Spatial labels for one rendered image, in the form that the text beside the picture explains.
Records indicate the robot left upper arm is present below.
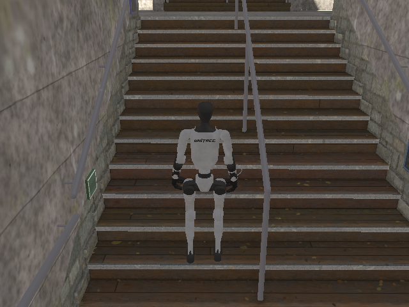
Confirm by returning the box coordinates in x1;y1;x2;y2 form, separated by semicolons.
176;129;192;164

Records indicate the robot right forearm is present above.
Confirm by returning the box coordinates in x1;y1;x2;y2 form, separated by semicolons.
226;155;238;182

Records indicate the robot left forearm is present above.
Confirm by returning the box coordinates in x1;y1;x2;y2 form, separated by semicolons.
172;154;183;179

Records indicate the left robot hand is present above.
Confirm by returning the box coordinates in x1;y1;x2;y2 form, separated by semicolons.
172;177;185;190

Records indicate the robot head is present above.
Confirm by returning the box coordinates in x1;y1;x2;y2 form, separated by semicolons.
194;102;216;132

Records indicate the robot right upper arm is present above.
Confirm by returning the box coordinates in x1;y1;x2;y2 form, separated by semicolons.
219;129;233;165

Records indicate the right robot hand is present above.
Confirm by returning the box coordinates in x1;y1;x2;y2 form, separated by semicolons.
225;179;238;193

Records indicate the robot right shin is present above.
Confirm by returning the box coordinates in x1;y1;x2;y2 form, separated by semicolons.
214;210;224;253

